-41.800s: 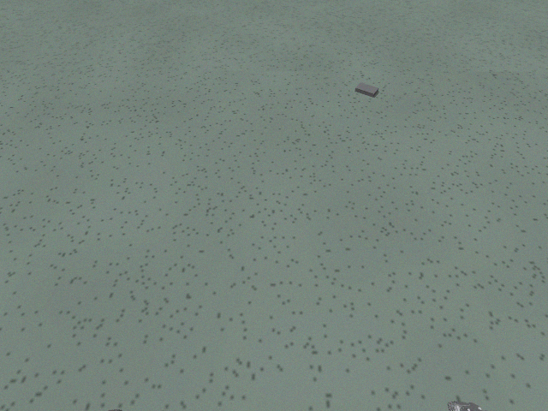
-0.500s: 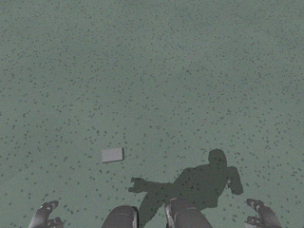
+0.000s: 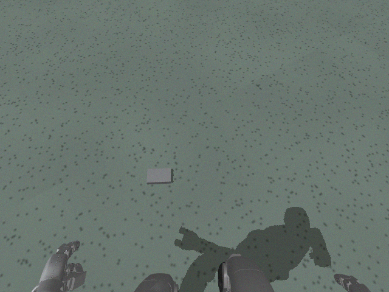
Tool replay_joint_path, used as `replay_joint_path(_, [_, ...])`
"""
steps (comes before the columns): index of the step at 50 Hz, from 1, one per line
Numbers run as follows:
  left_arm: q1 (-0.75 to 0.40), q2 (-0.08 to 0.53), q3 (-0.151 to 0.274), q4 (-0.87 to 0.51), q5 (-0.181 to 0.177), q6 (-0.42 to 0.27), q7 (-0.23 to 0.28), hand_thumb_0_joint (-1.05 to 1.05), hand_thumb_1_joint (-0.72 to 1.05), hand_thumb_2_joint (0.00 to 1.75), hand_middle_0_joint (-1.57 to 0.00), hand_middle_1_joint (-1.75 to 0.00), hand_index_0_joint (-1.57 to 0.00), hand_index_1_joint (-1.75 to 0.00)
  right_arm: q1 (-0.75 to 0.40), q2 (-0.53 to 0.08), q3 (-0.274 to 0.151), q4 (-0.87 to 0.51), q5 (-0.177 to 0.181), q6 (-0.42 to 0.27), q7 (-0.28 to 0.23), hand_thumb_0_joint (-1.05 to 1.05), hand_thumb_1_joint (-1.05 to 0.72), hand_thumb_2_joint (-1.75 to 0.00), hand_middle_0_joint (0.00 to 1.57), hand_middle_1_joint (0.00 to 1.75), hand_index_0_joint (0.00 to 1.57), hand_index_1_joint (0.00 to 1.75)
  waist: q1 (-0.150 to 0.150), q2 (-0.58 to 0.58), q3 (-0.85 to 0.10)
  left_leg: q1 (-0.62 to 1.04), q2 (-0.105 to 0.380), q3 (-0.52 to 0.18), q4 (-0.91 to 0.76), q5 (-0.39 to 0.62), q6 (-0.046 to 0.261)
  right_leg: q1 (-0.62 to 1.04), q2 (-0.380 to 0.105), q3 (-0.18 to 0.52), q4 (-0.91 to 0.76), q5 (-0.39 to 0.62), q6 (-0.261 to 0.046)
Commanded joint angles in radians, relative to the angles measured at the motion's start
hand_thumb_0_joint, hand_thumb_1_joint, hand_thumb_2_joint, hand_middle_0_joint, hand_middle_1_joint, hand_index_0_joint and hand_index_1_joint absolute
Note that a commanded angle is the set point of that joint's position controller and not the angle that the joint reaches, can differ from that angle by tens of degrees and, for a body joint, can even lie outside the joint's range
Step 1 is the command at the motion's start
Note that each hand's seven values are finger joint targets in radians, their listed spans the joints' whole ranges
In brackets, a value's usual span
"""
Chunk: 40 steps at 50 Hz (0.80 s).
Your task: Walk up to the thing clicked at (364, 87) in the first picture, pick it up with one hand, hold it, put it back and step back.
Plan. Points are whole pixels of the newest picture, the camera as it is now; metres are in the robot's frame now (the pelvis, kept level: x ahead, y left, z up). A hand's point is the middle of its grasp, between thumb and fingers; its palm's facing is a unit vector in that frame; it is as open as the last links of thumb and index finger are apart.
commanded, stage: step back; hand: left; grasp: from above
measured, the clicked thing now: (159, 176) +0.66 +0.19 -0.74
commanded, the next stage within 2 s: none
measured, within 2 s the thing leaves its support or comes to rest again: neither
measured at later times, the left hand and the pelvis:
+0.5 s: hand out of the picture -0.08 +0.24 -0.13, palm faces -0.05 -0.91 -0.41, open 7.4 cm; pelvis -0.17 -0.02 +0.01, yaw -3 degrees
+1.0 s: hand out of the picture -0.25 +0.24 -0.15, palm faces -0.07 -0.91 -0.40, open 7.4 cm; pelvis -0.35 -0.03 +0.00, yaw -5 degrees
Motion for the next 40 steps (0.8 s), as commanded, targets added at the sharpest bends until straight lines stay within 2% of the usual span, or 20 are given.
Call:
replay_joint_path(1, [-0.064,0.206,0.069,-0.082,-0.002,-0.01,0.025,0.0,0.9,0.9,-0.2,-0.3,-0.2,-0.3,0.0,-0.378,-0.09,-0.101,-0.015,-0.029,0.0,0.0,-0.9,-0.9,0.2,0.3,0.2,0.3,-0.077,0.291,-0.198,-0.107,0.46,-0.53,-0.317,0.41,0.306,-0.012,0.153,0.154,0.405,-0.419,-0.017])
replay_joint_path(3, [0.004,0.177,0.065,-0.05,-0.023,-0.003,0.025,0.0,0.9,0.9,-0.2,-0.3,-0.2,-0.3,-0.065,-0.276,-0.057,-0.104,-0.013,-0.032,-0.012,0.0,-0.9,-0.9,0.2,0.3,0.2,0.3,-0.004,0.153,-0.206,-0.025,0.354,-0.301,-0.228,0.544,0.245,-0.074,0.169,0.228,0.552,-0.33,-0.039])
replay_joint_path(5, [0.08,0.192,0.068,-0.019,-0.025,-0.008,0.022,0.0,0.9,0.9,-0.2,-0.3,-0.2,-0.3,-0.1,-0.25,-0.049,-0.121,-0.009,-0.032,-0.02,0.0,-0.9,-0.9,0.2,0.3,0.2,0.3,0.03,0.176,-0.199,-0.001,0.319,-0.218,-0.182,0.554,0.231,-0.091,0.161,0.192,0.578,-0.28,-0.025])
replay_joint_path(11, [0.078,0.169,0.063,-0.028,-0.011,-0.017,0.01,0.0,0.9,0.9,-0.2,-0.3,-0.2,-0.3,-0.03,-0.246,-0.055,-0.134,-0.01,-0.021,-0.022,0.0,-0.9,-0.9,0.2,0.3,0.2,0.3,-0.028,0.221,-0.241,0.146,0.328,-0.218,-0.129,0.543,0.249,-0.046,0.101,0.116,0.224,-0.293,0.02])
replay_joint_path(14, [0.147,0.157,0.063,0.027,-0.006,-0.028,0.005,0.0,0.9,0.9,-0.2,-0.3,-0.2,-0.3,-0.064,-0.268,-0.059,-0.146,-0.006,-0.004,-0.016,0.0,-0.9,-0.9,0.2,0.3,0.2,0.3,-0.005,0.25,-0.274,0.061,0.281,-0.18,-0.085,0.439,0.196,0.135,0.098,0.031,-0.114,-0.138,-0.007])
replay_joint_path(16, [0.21,0.19,0.074,0.064,0.01,-0.037,0.005,0.0,0.9,0.9,-0.2,-0.3,-0.2,-0.3,-0.08,-0.243,-0.051,-0.151,0.012,0.009,-0.012,0.0,-0.9,-0.9,0.2,0.3,0.2,0.3,0.017,0.19,-0.282,-0.109,0.22,-0.147,-0.034,0.26,0.109,0.29,0.084,0.056,-0.257,0.011,-0.042])
replay_joint_path(17, [0.211,0.25,0.088,0.05,0.022,-0.043,0.003,0.0,0.9,0.9,-0.2,-0.3,-0.2,-0.3,-0.073,-0.201,-0.039,-0.166,0.016,0.01,-0.008,0.0,-0.9,-0.9,0.2,0.3,0.2,0.3,0.014,0.009,-0.25,-0.284,0.11,-0.103,0.097,0.042,0.048,0.307,-0.072,0.314,-0.298,-0.054,-0.093])
replay_joint_path(18, [0.134,0.37,0.114,0.017,0.014,-0.035,0.0,0.0,0.9,0.9,-0.2,-0.3,-0.2,-0.3,-0.124,-0.177,-0.045,-0.18,0.019,0.011,-0.022,0.0,-0.9,-0.9,0.2,0.3,0.2,0.3,0.058,-0.245,-0.207,-0.294,-0.039,-0.04,0.363,-0.257,-0.001,0.073,-0.31,0.549,-0.388,-0.033,-0.272])
replay_joint_path(19, [0.068,0.374,0.109,-0.02,0.019,-0.041,0.004,0.0,0.9,0.9,-0.2,-0.3,-0.2,-0.3,-0.119,-0.216,-0.057,-0.169,0.014,0.017,-0.026,0.0,-0.9,-0.9,0.2,0.3,0.2,0.3,0.042,-0.214,-0.144,-0.239,-0.01,-0.148,0.531,-0.27,-0.014,-0.079,-0.367,0.61,-0.415,-0.022,-0.317])
replay_joint_path(21, [-0.037,0.268,0.078,-0.039,0.012,-0.045,0.015,0.0,0.9,0.9,-0.2,-0.3,-0.2,-0.3,-0.041,-0.205,-0.051,-0.127,0.026,0.012,-0.02,0.0,-0.9,-0.9,0.2,0.3,0.2,0.3,-0.025,-0.053,-0.136,-0.229,-0.057,-0.155,0.61,-0.148,-0.003,-0.033,-0.204,0.328,-0.301,0.175,-0.234])
replay_joint_path(22, [-0.05,0.252,0.081,-0.041,0.019,-0.043,0.017,0.0,0.9,0.9,-0.2,-0.3,-0.2,-0.3,-0.017,-0.199,-0.048,-0.118,0.029,0.007,-0.019,0.0,-0.9,-0.9,0.2,0.3,0.2,0.3,-0.032,-0.077,-0.153,-0.23,-0.057,-0.126,0.603,-0.128,-0.008,0.004,-0.172,0.265,-0.27,0.2,-0.215])
replay_joint_path(25, [0.027,0.23,0.074,-0.04,0.023,-0.038,0.022,0.0,0.9,0.9,-0.2,-0.3,-0.2,-0.3,-0.017,-0.178,-0.033,-0.121,0.019,-0.003,-0.021,0.0,-0.9,-0.9,0.2,0.3,0.2,0.3,0.021,-0.111,-0.189,-0.262,-0.04,-0.082,0.453,-0.173,-0.023,0.181,-0.145,0.222,-0.21,0.329,-0.207])
replay_joint_path(28, [0.04,0.248,0.076,-0.048,0.019,-0.029,0.033,0.0,0.9,0.9,-0.2,-0.3,-0.2,-0.3,-0.009,-0.167,-0.034,-0.129,0.005,-0.005,-0.017,0.0,-0.9,-0.9,0.2,0.3,0.2,0.3,0.029,-0.154,-0.216,-0.197,0.034,-0.036,0.168,-0.186,-0.012,0.263,-0.192,0.249,-0.164,0.391,-0.2])
replay_joint_path(31, [0.03,0.228,0.058,-0.058,-0.002,-0.006,0.023,0.0,0.9,0.9,-0.2,-0.3,-0.2,-0.3,0.077,-0.165,-0.047,-0.079,-0.004,-0.014,-0.012,0.0,-0.9,-0.9,0.2,0.3,0.2,0.3,-0.006,-0.09,-0.255,-0.012,0.016,0.05,-0.239,0.116,0.004,0.221,-0.126,0.192,-0.022,0.323,-0.14])
replay_joint_path(32, [0.063,0.192,0.043,-0.06,-0.005,-0.001,0.018,0.0,0.9,0.9,-0.2,-0.3,-0.2,-0.3,0.066,-0.211,-0.061,-0.077,-0.016,-0.017,-0.014,0.0,-0.9,-0.9,0.2,0.3,0.2,0.3,0.008,0.008,-0.261,0.069,0.126,-0.123,-0.257,0.161,0.038,0.081,-0.064,0.168,0.037,0.164,-0.09])
replay_joint_path(33, [0.058,0.158,0.032,-0.075,-0.014,-0.004,0.018,0.0,0.9,0.9,-0.2,-0.3,-0.2,-0.3,0.014,-0.336,-0.084,-0.097,-0.018,-0.014,-0.009,0.0,-0.9,-0.9,0.2,0.3,0.2,0.3,0.007,0.254,-0.247,0.087,0.366,-0.429,-0.295,0.262,0.164,-0.122,0.119,0.052,0.198,-0.198,-0.034])
replay_joint_path(34, [-0.021,0.21,0.059,-0.073,-0.004,-0.003,0.034,0.0,0.9,0.9,-0.2,-0.3,-0.2,-0.3,-0.002,-0.396,-0.095,-0.119,-0.017,-0.016,-0.002,0.0,-0.9,-0.9,0.2,0.3,0.2,0.3,-0.057,0.293,-0.232,-0.096,0.475,-0.551,-0.322,0.331,0.301,-0.044,0.141,0.142,0.415,-0.432,-0.016])
replay_joint_path(35, [-0.034,0.219,0.067,-0.048,-0.001,0.004,0.034,0.0,0.9,0.9,-0.2,-0.3,-0.2,-0.3,-0.024,-0.338,-0.084,-0.107,-0.02,-0.023,-0.008,0.0,-0.9,-0.9,0.2,0.3,0.2,0.3,-0.037,0.176,-0.204,-0.148,0.438,-0.457,-0.291,0.376,0.282,-0.016,0.152,0.225,0.539,-0.393,-0.024])
replay_joint_path(37, [0.067,0.195,0.058,-0.007,-0.022,0.006,0.03,0.0,0.9,0.9,-0.2,-0.3,-0.2,-0.3,-0.114,-0.26,-0.052,-0.119,-0.021,-0.024,-0.02,0.0,-0.9,-0.9,0.2,0.3,0.2,0.3,0.042,0.125,-0.216,-0.056,0.318,-0.249,-0.217,0.464,0.216,-0.083,0.164,0.231,0.622,-0.291,-0.032])
replay_joint_path(40, [0.101,0.192,0.065,0.011,-0.011,0.003,0.015,0.0,0.9,0.9,-0.2,-0.3,-0.2,-0.3,-0.103,-0.231,-0.05,-0.127,-0.018,-0.02,-0.019,0.0,-0.9,-0.9,0.2,0.3,0.2,0.3,0.03,0.189,-0.192,-0.014,0.304,-0.208,-0.196,0.43,0.226,-0.063,0.139,0.167,0.521,-0.281,0.006])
